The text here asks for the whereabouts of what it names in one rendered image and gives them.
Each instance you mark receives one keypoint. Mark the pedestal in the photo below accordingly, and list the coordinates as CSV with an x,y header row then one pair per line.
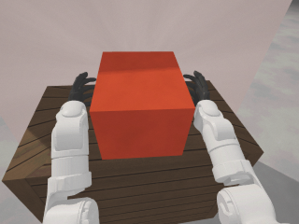
x,y
148,190

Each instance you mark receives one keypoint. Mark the robot left hand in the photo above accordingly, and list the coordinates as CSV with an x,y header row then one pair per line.
x,y
77,89

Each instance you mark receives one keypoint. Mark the robot right hand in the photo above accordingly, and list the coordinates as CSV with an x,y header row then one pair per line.
x,y
200,87

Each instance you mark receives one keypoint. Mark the robot left forearm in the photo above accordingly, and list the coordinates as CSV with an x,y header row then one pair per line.
x,y
70,173

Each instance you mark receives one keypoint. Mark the carton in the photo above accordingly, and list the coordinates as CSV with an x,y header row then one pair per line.
x,y
141,105

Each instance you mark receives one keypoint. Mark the right robot upper arm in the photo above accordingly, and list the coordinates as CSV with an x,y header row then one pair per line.
x,y
245,204

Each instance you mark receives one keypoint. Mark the left robot upper arm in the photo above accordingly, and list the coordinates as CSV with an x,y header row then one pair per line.
x,y
73,211

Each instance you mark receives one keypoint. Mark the robot right forearm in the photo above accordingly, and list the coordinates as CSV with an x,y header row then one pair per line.
x,y
229,164

